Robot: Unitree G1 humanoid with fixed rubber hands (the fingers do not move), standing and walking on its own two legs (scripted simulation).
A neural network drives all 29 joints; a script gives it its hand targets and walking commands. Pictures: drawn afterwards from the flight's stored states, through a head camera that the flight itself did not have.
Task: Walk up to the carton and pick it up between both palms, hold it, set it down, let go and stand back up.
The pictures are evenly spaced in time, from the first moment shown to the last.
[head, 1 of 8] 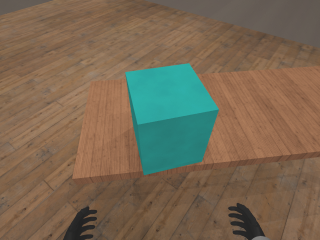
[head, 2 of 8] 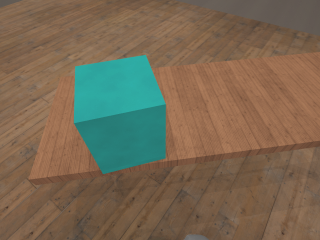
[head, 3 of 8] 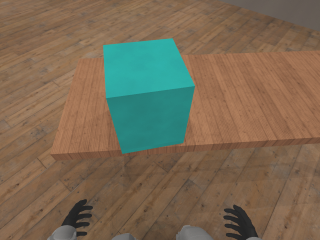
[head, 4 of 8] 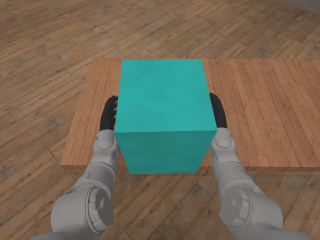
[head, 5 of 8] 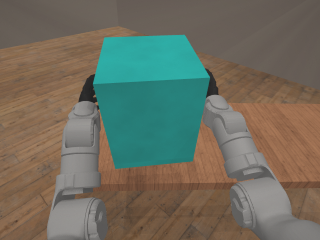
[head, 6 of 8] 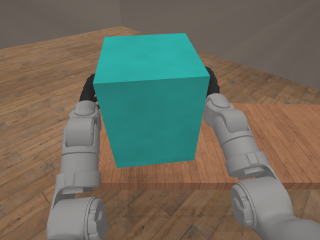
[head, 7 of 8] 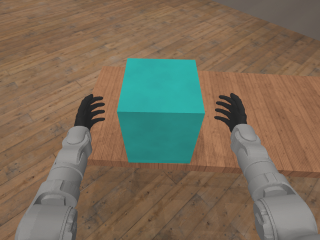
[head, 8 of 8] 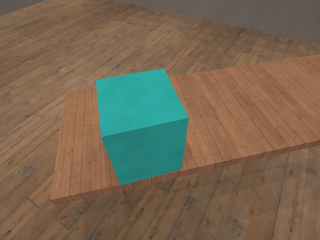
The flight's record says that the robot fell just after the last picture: no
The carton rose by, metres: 0.21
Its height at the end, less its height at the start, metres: +0.00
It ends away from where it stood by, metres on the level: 0.01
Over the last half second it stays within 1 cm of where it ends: yes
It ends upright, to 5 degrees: yes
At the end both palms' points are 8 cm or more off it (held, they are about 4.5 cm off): yes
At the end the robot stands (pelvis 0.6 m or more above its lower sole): yes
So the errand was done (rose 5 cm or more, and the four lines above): yes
